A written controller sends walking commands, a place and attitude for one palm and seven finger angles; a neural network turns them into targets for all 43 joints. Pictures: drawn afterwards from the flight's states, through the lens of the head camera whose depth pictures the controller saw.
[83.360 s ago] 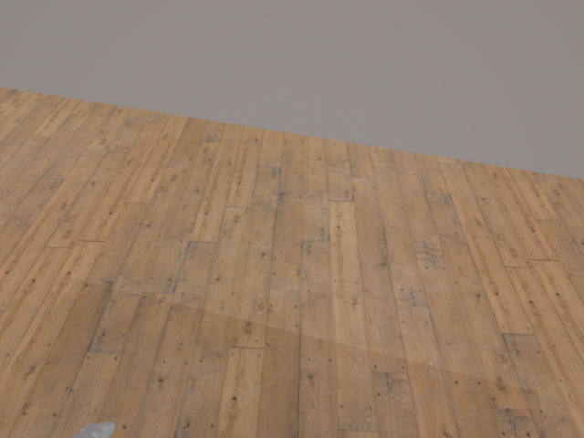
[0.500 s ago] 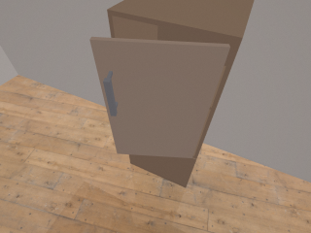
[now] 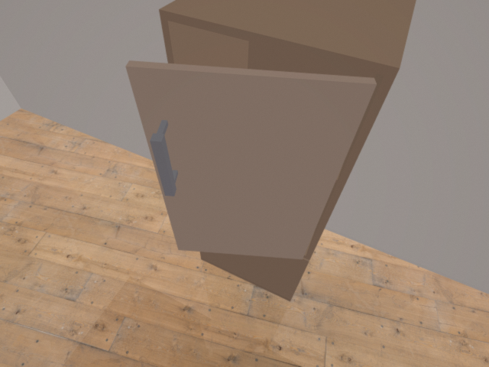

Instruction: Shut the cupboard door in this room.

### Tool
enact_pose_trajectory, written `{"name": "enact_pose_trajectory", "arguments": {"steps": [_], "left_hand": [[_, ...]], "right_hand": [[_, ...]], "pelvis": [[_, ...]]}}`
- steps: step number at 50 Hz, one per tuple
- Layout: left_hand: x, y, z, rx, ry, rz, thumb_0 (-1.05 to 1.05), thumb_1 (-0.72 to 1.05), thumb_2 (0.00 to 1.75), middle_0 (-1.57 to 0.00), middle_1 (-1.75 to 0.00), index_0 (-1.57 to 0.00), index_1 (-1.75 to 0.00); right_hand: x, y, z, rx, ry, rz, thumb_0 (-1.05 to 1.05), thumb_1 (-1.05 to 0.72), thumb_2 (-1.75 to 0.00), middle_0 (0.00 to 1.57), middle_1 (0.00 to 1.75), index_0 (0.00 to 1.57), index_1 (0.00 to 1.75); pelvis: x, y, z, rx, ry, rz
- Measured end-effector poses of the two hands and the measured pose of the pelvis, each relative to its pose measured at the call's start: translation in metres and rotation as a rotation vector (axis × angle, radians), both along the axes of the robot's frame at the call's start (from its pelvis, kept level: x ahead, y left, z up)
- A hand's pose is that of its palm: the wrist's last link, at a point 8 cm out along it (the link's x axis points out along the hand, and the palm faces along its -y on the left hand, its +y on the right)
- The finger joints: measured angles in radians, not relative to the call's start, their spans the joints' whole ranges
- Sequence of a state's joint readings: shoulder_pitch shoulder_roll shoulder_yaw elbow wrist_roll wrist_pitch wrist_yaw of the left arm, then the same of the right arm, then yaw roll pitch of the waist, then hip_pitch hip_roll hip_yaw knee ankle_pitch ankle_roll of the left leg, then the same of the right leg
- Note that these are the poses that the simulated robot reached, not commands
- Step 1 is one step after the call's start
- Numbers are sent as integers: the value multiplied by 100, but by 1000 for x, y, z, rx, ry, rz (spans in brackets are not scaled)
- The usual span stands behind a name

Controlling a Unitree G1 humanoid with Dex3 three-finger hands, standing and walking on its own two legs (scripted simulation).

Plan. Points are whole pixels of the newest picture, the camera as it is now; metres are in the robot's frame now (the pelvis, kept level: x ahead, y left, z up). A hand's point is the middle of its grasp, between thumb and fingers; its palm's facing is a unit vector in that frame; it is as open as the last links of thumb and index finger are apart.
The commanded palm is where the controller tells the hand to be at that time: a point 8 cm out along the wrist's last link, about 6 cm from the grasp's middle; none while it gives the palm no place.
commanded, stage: come to a stop and stand still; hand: left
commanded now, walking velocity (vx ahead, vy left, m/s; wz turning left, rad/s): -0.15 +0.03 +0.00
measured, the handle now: (167, 160) +0.45 +0.18 +0.07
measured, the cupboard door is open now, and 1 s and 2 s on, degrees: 21 21 21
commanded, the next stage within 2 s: look again from close up in 0.70 s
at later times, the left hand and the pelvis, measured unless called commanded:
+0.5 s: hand out of the picture +0.02 +0.22 -0.15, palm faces -0.03 -0.96 -0.29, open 7.4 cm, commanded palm none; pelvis -0.04 +0.02 +0.00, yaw -1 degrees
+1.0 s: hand out of the picture +0.02 +0.18 -0.16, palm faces -0.05 -0.97 -0.23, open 7.4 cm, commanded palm none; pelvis -0.02 -0.01 +0.00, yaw -2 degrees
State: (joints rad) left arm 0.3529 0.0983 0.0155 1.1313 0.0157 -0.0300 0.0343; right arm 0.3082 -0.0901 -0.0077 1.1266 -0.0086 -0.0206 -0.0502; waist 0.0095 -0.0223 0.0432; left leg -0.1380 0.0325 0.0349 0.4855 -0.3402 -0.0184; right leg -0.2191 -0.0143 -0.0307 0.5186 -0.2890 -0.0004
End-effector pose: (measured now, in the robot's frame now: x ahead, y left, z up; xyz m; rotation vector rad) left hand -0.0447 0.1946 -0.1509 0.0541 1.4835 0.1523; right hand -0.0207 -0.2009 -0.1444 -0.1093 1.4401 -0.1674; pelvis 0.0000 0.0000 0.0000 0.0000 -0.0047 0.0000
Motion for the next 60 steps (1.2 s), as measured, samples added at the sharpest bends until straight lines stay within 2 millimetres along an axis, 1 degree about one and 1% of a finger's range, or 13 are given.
{"name": "enact_pose_trajectory", "arguments": {"steps": [3,7,12,18,24,29,36,42,46,52,60], "left_hand": [[15,4,0,12,-26,-12,1,91,89,-20,-30,-20,-30],[24,21,-1,52,-42,-31,3,93,89,-20,-30,-20,-30],[39,42,3,103,-115,-72,2,92,89,-20,-30,-20,-30],[57,63,16,146,-205,-121,1,91,89,-20,-30,-20,-30],[64,71,30,168,-248,-150,1,91,89,-20,-30,-20,-30],[60,69,33,171,-229,-159,1,90,89,-20,-30,-20,-30],[52,60,29,154,-172,-156,1,90,89,-20,-30,-20,-30],[51,47,24,130,-137,-151,1,90,89,-20,-30,-20,-30],[54,38,21,116,-129,-146,1,90,89,-20,-30,-20,-30],[62,27,18,101,-133,-142,1,90,89,-20,-30,-20,-30],[71,22,18,104,-148,-130,1,91,89,-20,-30,-20,-30]], "right_hand": [[8,-6,0,-21,-2,2,3,-94,-90,20,30,20,30],[17,-15,0,-41,-39,-4,3,-94,-90,20,30,20,30],[28,-21,-1,-45,-121,-9,2,-93,-90,20,30,20,30],[38,-13,0,-20,-239,21,1,-92,-90,19,30,19,30],[32,-12,-1,4,-252,41,0,-93,-90,20,30,20,30],[17,-17,-3,10,-202,45,0,-92,-90,20,30,20,30],[-7,-29,-5,-5,-105,33,0,-91,-90,20,30,20,30],[-15,-37,-3,-17,-51,23,1,-91,-90,20,30,20,30],[-13,-40,-3,-18,-39,19,1,-91,-90,20,30,19,30],[0,-40,-3,-11,-51,19,0,-91,-90,20,30,19,30],[20,-39,-3,-1,-82,24,0,-91,-90,20,30,20,30]], "pelvis": [[-1,2,0,4,3,-1],[-8,3,-2,10,2,-9],[-19,8,-4,-2,0,-16],[-29,16,-4,4,-20,-20],[-35,17,-1,15,-19,-25],[-36,14,1,20,-11,-26],[-32,8,2,21,-8,-27],[-26,1,3,21,-5,-27],[-22,-4,3,20,-4,-27],[-16,-10,3,17,-2,-27],[-9,-16,3,14,-1,-25]]}}
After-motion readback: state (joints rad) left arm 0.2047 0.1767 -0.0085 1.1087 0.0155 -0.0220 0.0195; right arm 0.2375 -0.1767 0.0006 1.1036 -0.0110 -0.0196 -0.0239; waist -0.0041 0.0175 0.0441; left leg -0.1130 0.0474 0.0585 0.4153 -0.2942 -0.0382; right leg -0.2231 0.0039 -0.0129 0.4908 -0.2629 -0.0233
